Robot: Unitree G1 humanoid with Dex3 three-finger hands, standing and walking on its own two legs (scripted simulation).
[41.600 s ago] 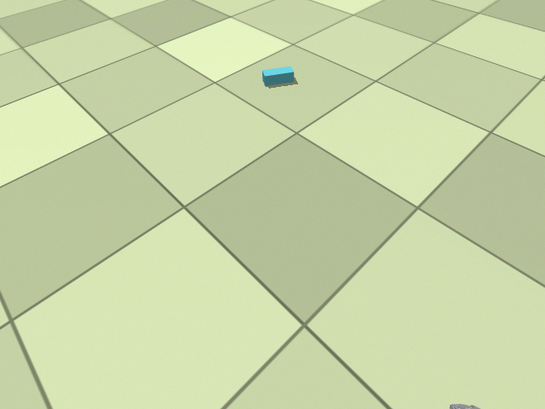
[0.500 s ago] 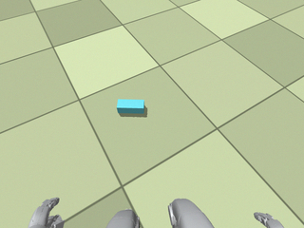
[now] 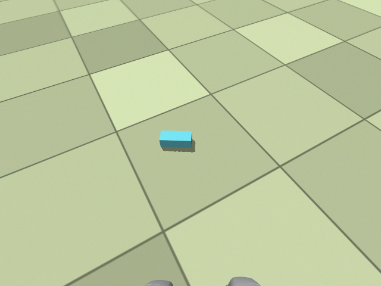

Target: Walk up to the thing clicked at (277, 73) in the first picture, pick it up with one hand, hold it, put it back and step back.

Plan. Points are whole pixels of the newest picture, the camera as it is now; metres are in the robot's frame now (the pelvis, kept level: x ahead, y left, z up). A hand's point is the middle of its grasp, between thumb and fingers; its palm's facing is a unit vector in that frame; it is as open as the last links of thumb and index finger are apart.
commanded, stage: step back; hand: left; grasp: from above
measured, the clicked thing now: (176, 139) +1.04 +0.16 -0.72
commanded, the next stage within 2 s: stand in 0.78 s
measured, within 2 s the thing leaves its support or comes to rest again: neither
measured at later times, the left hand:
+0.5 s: hand out of the picture +0.12 +0.26 -0.15, palm faces +0.03 -0.93 -0.37, open 7.3 cm
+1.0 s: hand (90, 275) +0.15 +0.26 -0.14, palm faces -0.01 -0.94 -0.34, open 7.3 cm
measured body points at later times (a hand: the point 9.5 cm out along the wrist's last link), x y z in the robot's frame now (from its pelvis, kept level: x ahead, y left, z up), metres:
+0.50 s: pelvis +0.04 +0.00 +0.00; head +0.06 +0.00 +0.45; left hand +0.11 +0.31 -0.12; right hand +0.13 -0.31 -0.13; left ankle +0.08 +0.13 -0.73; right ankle +0.03 -0.13 -0.73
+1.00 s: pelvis +0.05 +0.01 +0.02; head +0.07 +0.02 +0.47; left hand +0.15 +0.31 -0.11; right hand +0.18 -0.28 -0.11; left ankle +0.08 +0.13 -0.73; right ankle +0.03 -0.13 -0.73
